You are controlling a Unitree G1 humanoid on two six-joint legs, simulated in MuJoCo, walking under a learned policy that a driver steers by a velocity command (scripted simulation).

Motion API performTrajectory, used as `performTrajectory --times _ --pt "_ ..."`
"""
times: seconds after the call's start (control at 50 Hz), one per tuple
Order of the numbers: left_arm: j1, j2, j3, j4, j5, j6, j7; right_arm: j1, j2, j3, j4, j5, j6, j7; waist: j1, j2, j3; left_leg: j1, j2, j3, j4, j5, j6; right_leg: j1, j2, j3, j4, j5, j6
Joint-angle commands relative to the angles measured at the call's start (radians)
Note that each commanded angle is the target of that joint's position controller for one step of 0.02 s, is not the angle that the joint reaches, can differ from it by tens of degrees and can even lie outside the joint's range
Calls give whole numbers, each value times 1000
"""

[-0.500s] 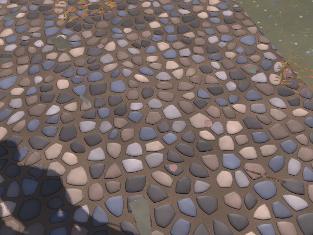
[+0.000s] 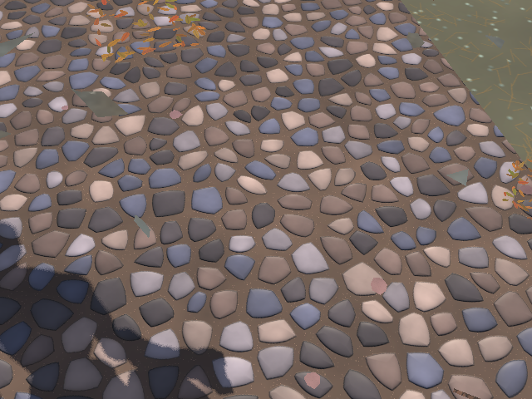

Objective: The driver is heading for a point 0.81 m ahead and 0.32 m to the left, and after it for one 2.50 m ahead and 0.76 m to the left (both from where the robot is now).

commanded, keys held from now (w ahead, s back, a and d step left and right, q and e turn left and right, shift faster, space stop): w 0.12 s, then w+q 0.88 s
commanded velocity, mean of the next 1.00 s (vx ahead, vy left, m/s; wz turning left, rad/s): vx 0.50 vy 0.00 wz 0.39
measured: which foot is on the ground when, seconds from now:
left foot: down 0.00-0.46, up 0.48-0.98, down 1.00-1.00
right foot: up 0.00-0.44, down 0.46-1.00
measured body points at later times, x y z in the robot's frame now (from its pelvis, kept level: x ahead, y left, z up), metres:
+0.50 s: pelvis +0.27 -0.02 -0.01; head +0.31 -0.03 +0.44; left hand +0.44 +0.22 -0.11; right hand +0.23 -0.27 -0.15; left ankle +0.08 +0.06 -0.69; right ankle +0.38 -0.10 -0.73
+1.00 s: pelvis +0.50 +0.06 -0.01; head +0.53 +0.09 +0.43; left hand +0.35 +0.27 -0.16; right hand +0.79 -0.05 -0.11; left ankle +0.56 +0.16 -0.73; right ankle +0.39 -0.10 -0.72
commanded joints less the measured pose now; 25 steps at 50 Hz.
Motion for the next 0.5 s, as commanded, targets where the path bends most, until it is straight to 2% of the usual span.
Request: performTrajectory --times 0.02,0.08,0.1,0.14,0.24,0.34,0.38,0.4,0.42,0.44,0.46,0.48,0.5 --pt "42 47 14 -46 23 9 -13 108 -37 -1 14 11 -16 -7 4 68 -30 177 267 -329 -330 65 101 -225 -94 51 18 93 6" --pt "7 36 16 -61 27 33 -25 192 -72 -4 48 15 -34 -14 17 69 -20 169 246 -257 -353 191 104 -248 -100 21 -35 133 32" --pt "-35 39 16 -76 27 39 -28 209 -85 -5 52 15 -36 -14 13 69 -8 174 240 -242 -367 188 103 -285 -109 13 -61 166 41" --pt "-139 52 16 -113 26 43 -30 253 -83 -1 61 17 -33 -14 -10 70 22 195 227 -232 -385 210 100 -358 -123 -4 -137 236 59" --pt "-332 47 6 -184 13 38 -30 348 -88 5 75 17 -26 -17 -58 75 38 270 203 -233 -361 334 96 -384 -90 -34 -385 347 97" --pt "-461 62 -2 -247 5 23 -25 400 -103 0 80 5 -17 -27 -94 96 36 394 223 -280 -274 447 121 -380 -52 -31 -516 324 85" --pt "-452 83 2 -264 0 11 -22 378 -123 -9 70 0 -13 -33 -73 106 28 414 238 -305 -224 506 111 -324 -40 -19 -563 266 67" --pt "-403 95 6 -257 -2 3 -19 349 -134 -14 61 -2 -12 -34 -43 110 12 396 234 -302 -181 560 94 -237 -24 -19 -599 231 54" --pt "-312 114 15 -234 -2 -4 -12 321 -146 -19 52 0 -12 -31 -4 109 -29 369 215 -294 -92 651 76 -102 6 -32 -637 203 38" --pt "-155 140 29 -188 7 -16 -1 296 -143 -20 43 8 -13 -25 64 67 -116 304 164 -256 87 639 54 113 4 -30 -698 254 14" --pt "12 215 50 -170 36 -27 14 283 -102 -10 5 22 -16 -19 120 -18 -256 127 102 -217 355 377 37 374 -192 162 -711 150 -31" --pt "41 315 73 -181 55 -19 11 398 14 9 -27 63 -9 -23 62 -250 -391 -211 -59 -120 676 -313 -1 631 -477 593 -790 102 -141" --pt "-28 235 61 -195 32 1 6 372 -95 -13 -13 32 3 -29 40 -133 -346 -289 -1 -184 782 -330 15 533 -452 680 -857 -13 -143"
Velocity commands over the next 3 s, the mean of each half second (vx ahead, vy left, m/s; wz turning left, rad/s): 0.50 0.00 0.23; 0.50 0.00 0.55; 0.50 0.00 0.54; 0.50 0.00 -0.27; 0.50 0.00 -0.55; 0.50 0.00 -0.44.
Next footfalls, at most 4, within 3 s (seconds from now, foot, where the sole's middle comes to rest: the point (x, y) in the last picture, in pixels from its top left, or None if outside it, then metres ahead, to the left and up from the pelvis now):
0.46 right None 0.42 -0.10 -0.77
1.00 left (203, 345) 0.60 0.19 -0.77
1.56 right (189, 230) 0.96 0.26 -0.77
2.08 left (96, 201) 1.06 0.57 -0.77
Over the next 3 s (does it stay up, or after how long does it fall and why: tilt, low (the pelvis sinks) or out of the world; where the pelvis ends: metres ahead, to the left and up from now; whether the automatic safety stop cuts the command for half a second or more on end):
stays up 1.44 0.50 0.01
